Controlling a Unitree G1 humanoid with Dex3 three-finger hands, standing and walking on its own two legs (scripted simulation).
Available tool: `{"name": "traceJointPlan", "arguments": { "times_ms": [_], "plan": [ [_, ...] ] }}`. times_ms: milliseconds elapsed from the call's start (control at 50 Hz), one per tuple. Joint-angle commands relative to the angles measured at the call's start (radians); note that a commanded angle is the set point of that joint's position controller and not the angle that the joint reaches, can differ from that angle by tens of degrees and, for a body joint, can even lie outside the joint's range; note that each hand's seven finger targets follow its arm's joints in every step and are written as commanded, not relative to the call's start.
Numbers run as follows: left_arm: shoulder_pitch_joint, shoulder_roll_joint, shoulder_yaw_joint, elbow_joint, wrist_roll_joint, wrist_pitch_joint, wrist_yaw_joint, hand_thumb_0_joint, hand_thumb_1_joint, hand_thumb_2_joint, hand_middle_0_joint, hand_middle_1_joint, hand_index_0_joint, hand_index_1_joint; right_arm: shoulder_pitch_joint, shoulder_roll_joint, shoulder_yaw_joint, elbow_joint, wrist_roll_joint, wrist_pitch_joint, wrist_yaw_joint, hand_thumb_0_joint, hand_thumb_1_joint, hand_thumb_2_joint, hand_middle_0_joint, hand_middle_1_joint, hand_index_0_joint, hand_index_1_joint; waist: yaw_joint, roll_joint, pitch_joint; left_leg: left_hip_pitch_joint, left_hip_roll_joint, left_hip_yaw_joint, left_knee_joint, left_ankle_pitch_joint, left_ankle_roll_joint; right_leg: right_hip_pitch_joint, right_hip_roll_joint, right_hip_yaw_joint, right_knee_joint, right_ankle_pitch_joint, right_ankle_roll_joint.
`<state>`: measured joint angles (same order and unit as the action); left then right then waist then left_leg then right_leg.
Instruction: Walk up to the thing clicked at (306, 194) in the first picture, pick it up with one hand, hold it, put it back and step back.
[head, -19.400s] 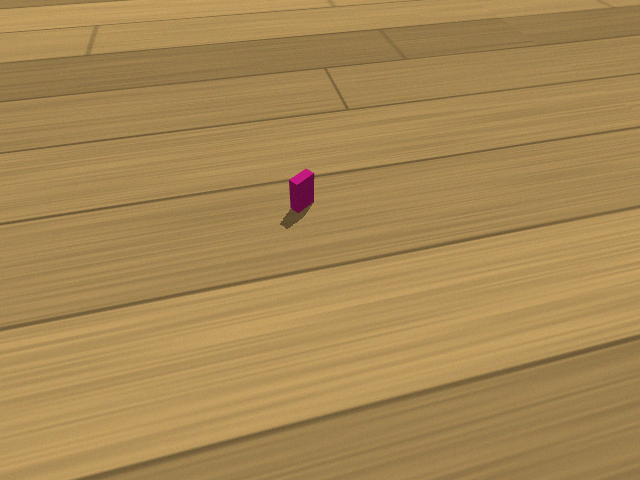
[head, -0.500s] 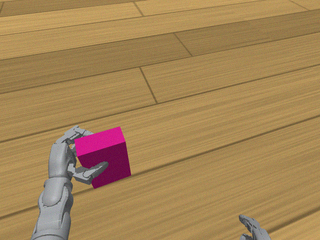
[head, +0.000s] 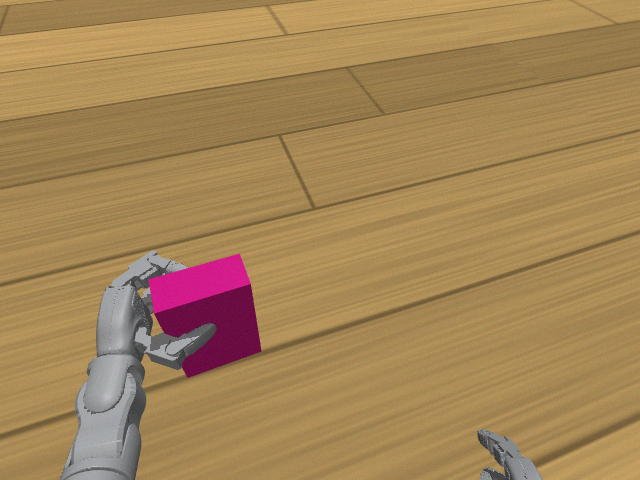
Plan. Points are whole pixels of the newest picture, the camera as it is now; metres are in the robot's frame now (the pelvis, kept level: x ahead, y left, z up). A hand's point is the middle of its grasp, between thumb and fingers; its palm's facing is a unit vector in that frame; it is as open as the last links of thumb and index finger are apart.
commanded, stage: hold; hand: left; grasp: from the side
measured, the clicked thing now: (211, 319) +0.32 +0.14 +0.01
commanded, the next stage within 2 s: crouch in 1.26 s
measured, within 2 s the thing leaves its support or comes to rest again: neither
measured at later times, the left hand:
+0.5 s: hand (177, 307) +0.32 +0.18 +0.05, palm faces +0.07 -1.00 -0.04, open 9.3 cm
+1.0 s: hand (184, 308) +0.32 +0.17 +0.05, palm faces +0.06 -1.00 -0.03, open 9.3 cm
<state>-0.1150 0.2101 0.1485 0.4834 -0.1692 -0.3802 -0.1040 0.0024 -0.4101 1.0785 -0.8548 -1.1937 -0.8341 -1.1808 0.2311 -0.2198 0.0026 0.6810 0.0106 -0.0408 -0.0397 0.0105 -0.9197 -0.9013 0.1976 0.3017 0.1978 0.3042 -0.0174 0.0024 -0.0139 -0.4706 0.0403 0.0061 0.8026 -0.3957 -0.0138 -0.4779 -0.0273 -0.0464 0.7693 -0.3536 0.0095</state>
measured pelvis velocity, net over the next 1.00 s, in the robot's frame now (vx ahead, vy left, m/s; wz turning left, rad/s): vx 0.01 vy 0.00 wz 0.00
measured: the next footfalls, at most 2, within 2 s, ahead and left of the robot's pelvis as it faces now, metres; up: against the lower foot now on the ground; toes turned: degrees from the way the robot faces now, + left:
none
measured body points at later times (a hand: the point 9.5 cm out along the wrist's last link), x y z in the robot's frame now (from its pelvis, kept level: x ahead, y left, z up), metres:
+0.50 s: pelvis +0.01 +0.00 +0.00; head +0.04 +0.01 +0.45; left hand +0.31 +0.23 +0.05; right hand +0.14 -0.24 -0.11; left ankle +0.01 +0.13 -0.71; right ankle +0.03 -0.13 -0.71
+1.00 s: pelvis +0.01 +0.00 +0.00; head +0.04 +0.00 +0.45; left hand +0.31 +0.22 +0.05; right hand +0.13 -0.25 -0.11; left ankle +0.01 +0.13 -0.71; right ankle +0.03 -0.13 -0.71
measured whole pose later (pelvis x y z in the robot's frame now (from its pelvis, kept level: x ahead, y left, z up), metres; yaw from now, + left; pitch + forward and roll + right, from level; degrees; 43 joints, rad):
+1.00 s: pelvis +0.01 +0.00 +0.00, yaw +0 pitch +4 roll -1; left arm -0.10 0.20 0.14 0.47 -0.16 -0.38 -0.10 0.00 -0.41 1.08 -0.85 -1.20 -0.83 -1.19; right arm 0.24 -0.22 -0.01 0.68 0.01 -0.04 -0.02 0.01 -0.92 -0.90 0.20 0.30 0.20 0.30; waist -0.02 0.01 -0.02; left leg -0.48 0.04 0.00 0.81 -0.41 -0.02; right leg -0.48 -0.02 -0.05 0.78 -0.36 0.01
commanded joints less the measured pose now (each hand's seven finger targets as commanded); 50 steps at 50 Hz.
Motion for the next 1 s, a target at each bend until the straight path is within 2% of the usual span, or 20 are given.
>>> {"name": "traceJointPlan", "arguments": {
  "times_ms": [0, 80, 120, 180, 240, 260, 300, 360, 400, 500, 540, 560, 600, 640, 660, 780, 840, 880, 940, 980],
  "plan": [
    [-0.304, 0.12, 0.045, -0.259, -0.035, -0.094, -0.009, 0.0, 0.126, 1.225, -1.253, -1.435, -1.275, -1.429, -0.044, -0.133, -0.049, -0.124, 0.005, -0.045, -0.005, 0.0, -0.916, -0.903, 0.2, 0.3, 0.2, 0.3, -0.001, 0.023, -0.245, 0.069, -0.036, -0.004, -0.133, 0.168, 0.014, 0.112, 0.027, 0.002, -0.108, 0.185, -0.018],
    [-0.293, 0.146, 0.071, -0.287, -0.033, -0.1, -0.001, 0.0, 0.135, 1.213, -1.248, -1.425, -1.269, -1.42, -0.046, -0.133, -0.05, -0.123, 0.005, -0.046, -0.004, 0.0, -0.924, -0.905, 0.2, 0.3, 0.2, 0.3, 0.009, 0.036, -0.272, 0.077, -0.039, -0.004, -0.13, 0.183, 0.012, 0.135, 0.024, 0.005, -0.106, 0.197, -0.017],
    [-0.274, 0.123, 0.053, -0.263, -0.034, -0.097, 0.001, 0.0, 0.1, 1.231, -1.253, -1.436, -1.272, -1.435, -0.051, -0.133, -0.047, -0.132, 0.007, -0.045, -0.005, 0.0, -0.921, -0.906, 0.2, 0.3, 0.2, 0.3, 0.003, 0.011, -0.248, 0.066, -0.037, -0.003, -0.133, 0.161, 0.014, 0.121, 0.027, 0.004, -0.111, 0.176, -0.017],
    [-0.347, 0.157, 0.06, -0.379, -0.033, -0.107, 0.01, 0.0, 0.117, 1.222, -1.236, -1.421, -1.255, -1.419, -0.041, -0.132, -0.048, -0.125, 0.007, -0.045, -0.01, 0.0, -0.92, -0.906, 0.2, 0.3, 0.2, 0.3, 0.002, 0.051, -0.306, 0.105, -0.04, 0.0, -0.131, 0.188, 0.012, 0.144, 0.024, 0.009, -0.108, 0.206, -0.017],
    [-0.261, 0.106, 0.043, -0.265, -0.034, -0.084, 0.011, 0.0, 0.085, 1.224, -1.236, -1.423, -1.255, -1.422, -0.048, -0.129, -0.045, -0.13, 0.008, -0.047, -0.009, 0.0, -0.92, -0.906, 0.2, 0.3, 0.2, 0.3, -0.003, -0.001, -0.252, 0.073, -0.038, -0.002, -0.128, 0.19, 0.017, 0.132, 0.025, 0.007, -0.115, 0.212, -0.013],
    [-0.337, 0.157, 0.075, -0.336, -0.034, -0.092, 0.017, 0.0, 0.099, 1.213, -1.226, -1.413, -1.246, -1.411, -0.043, -0.134, -0.05, -0.123, 0.011, -0.047, -0.01, 0.0, -0.916, -0.905, 0.2, 0.3, 0.2, 0.3, 0.002, 0.024, -0.266, 0.084, -0.037, -0.002, -0.134, 0.187, 0.015, 0.137, 0.024, 0.006, -0.113, 0.207, -0.015],
    [-0.294, 0.114, 0.03, -0.272, -0.022, -0.085, 0.012, 0.0, 0.066, 1.209, -1.217, -1.413, -1.237, -1.411, -0.037, -0.133, -0.048, -0.121, 0.007, -0.044, -0.01, 0.0, -0.922, -0.906, 0.2, 0.3, 0.2, 0.3, -0.012, 0.027, -0.253, 0.093, -0.035, -0.006, -0.137, 0.202, 0.012, 0.119, 0.028, 0.002, -0.107, 0.216, -0.017],
    [-0.25, 0.089, 0.027, -0.203, -0.027, -0.077, 0.003, 0.0, 0.077, 1.22, -1.227, -1.422, -1.248, -1.419, -0.038, -0.133, -0.05, -0.125, 0.008, -0.045, -0.005, 0.0, -0.917, -0.905, 0.2, 0.3, 0.2, 0.3, -0.005, -0.005, -0.236, 0.068, -0.03, -0.01, -0.13, 0.212, 0.013, 0.114, 0.03, -0.003, -0.104, 0.218, -0.019],
    [-0.374, 0.155, 0.055, -0.316, -0.025, -0.098, 0.005, 0.0, 0.106, 1.215, -1.219, -1.414, -1.241, -1.409, -0.031, -0.14, -0.055, -0.116, 0.006, -0.048, -0.002, 0.0, -0.912, -0.903, 0.2, 0.3, 0.2, 0.3, 0.002, 0.066, -0.284, 0.105, -0.029, -0.012, -0.133, 0.24, 0.005, 0.121, 0.03, -0.003, -0.088, 0.237, -0.024],
    [-0.275, 0.1, 0.04, -0.239, -0.038, -0.09, 0.003, 0.0, 0.1, 1.231, -1.239, -1.43, -1.259, -1.428, -0.033, -0.133, -0.051, -0.12, 0.007, -0.049, 0.002, 0.0, -0.918, -0.906, 0.2, 0.3, 0.2, 0.3, 0.002, 0.004, -0.273, 0.088, -0.032, -0.009, -0.124, 0.233, 0.011, 0.138, 0.028, -0.002, -0.1, 0.236, -0.019],
    [-0.301, 0.103, 0.03, -0.269, -0.035, -0.096, 0.003, 0.0, 0.09, 1.225, -1.228, -1.425, -1.248, -1.423, -0.026, -0.138, -0.053, -0.119, 0.004, -0.048, 0.005, 0.0, -0.92, -0.906, 0.2, 0.3, 0.2, 0.3, -0.002, 0.026, -0.284, 0.094, -0.031, -0.012, -0.124, 0.252, 0.007, 0.134, 0.029, -0.003, -0.09, 0.248, -0.023],
    [-0.316, 0.145, 0.058, -0.312, -0.026, -0.099, 0.008, 0.0, 0.098, 1.223, -1.223, -1.417, -1.243, -1.415, -0.027, -0.141, -0.057, -0.121, 0.006, -0.045, 0.005, 0.0, -0.917, -0.905, 0.2, 0.3, 0.2, 0.3, 0.008, 0.055, -0.281, 0.097, -0.03, -0.01, -0.128, 0.247, 0.005, 0.123, 0.03, -0.003, -0.087, 0.242, -0.025],
    [-0.268, 0.113, 0.032, -0.281, -0.023, -0.098, 0.007, 0.0, 0.113, 1.221, -1.218, -1.408, -1.238, -1.406, -0.026, -0.139, -0.057, -0.124, 0.005, -0.041, 0.006, 0.0, -0.916, -0.905, 0.2, 0.3, 0.2, 0.3, 0.003, 0.035, -0.288, 0.106, -0.029, -0.013, -0.125, 0.267, 0.004, 0.127, 0.032, -0.007, -0.083, 0.252, -0.026],
    [-0.294, 0.135, 0.063, -0.292, -0.03, -0.099, 0.011, 0.0, 0.114, 1.218, -1.226, -1.409, -1.244, -1.407, -0.026, -0.139, -0.057, -0.118, 0.005, -0.042, 0.005, 0.0, -0.916, -0.905, 0.2, 0.3, 0.2, 0.3, -0.002, 0.018, -0.287, 0.09, -0.032, -0.008, -0.115, 0.249, 0.011, 0.131, 0.029, 0.0, -0.092, 0.254, -0.02],
    [-0.289, 0.106, 0.035, -0.277, -0.03, -0.095, 0.009, 0.0, 0.102, 1.226, -1.227, -1.422, -1.248, -1.419, -0.03, -0.132, -0.052, -0.12, 0.005, -0.043, 0.007, 0.0, -0.915, -0.905, 0.2, 0.3, 0.2, 0.3, -0.001, 0.017, -0.247, 0.073, -0.03, -0.01, -0.122, 0.231, 0.01, 0.117, 0.029, -0.003, -0.09, 0.237, -0.02],
    [-0.33, 0.146, 0.069, -0.319, -0.027, -0.102, 0.016, 0.0, 0.141, 1.22, -1.222, -1.41, -1.243, -1.407, -0.027, -0.132, -0.053, -0.119, 0.002, -0.039, 0.002, 0.0, -0.917, -0.905, 0.2, 0.3, 0.2, 0.3, 0.001, 0.026, -0.286, 0.084, -0.037, -0.002, -0.108, 0.239, 0.015, 0.135, 0.023, 0.008, -0.096, 0.257, -0.014],
    [-0.332, 0.137, 0.054, -0.307, -0.023, -0.103, 0.01, 0.0, 0.144, 1.22, -1.215, -1.403, -1.233, -1.4, -0.033, -0.135, -0.055, -0.119, 0.0, -0.038, 0.002, 0.0, -0.914, -0.905, 0.2, 0.3, 0.2, 0.3, -0.003, 0.03, -0.277, 0.079, -0.036, 0.0, -0.114, 0.208, 0.014, 0.127, 0.024, 0.008, -0.1, 0.227, -0.016],
    [-0.267, 0.079, 0.02, -0.245, -0.031, -0.095, 0.001, 0.0, 0.146, 1.228, -1.231, -1.421, -1.251, -1.416, -0.038, -0.134, -0.054, -0.123, 0.002, -0.039, 0.006, 0.0, -0.912, -0.904, 0.2, 0.3, 0.2, 0.3, -0.005, 0.003, -0.257, 0.07, -0.033, -0.006, -0.116, 0.213, 0.014, 0.113, 0.027, 0.002, -0.094, 0.228, -0.017],
    [-0.309, 0.146, 0.055, -0.299, -0.02, -0.1, 0.003, 0.0, 0.146, 1.221, -1.218, -1.415, -1.239, -1.411, -0.031, -0.139, -0.059, -0.127, 0.003, -0.036, 0.003, 0.0, -0.917, -0.905, 0.2, 0.3, 0.2, 0.3, 0.002, 0.034, -0.309, 0.099, -0.035, -0.002, -0.111, 0.25, 0.013, 0.142, 0.025, 0.006, -0.093, 0.261, -0.017],
    [-0.273, 0.109, 0.039, -0.26, -0.026, -0.092, 0.0, 0.0, 0.142, 1.228, -1.224, -1.421, -1.245, -1.416, -0.033, -0.134, -0.054, -0.125, 0.004, -0.036, 0.006, 0.0, -0.915, -0.905, 0.2, 0.3, 0.2, 0.3, -0.003, 0.013, -0.262, 0.076, -0.035, -0.002, -0.111, 0.241, 0.015, 0.127, 0.025, 0.006, -0.094, 0.256, -0.016]
  ]
}}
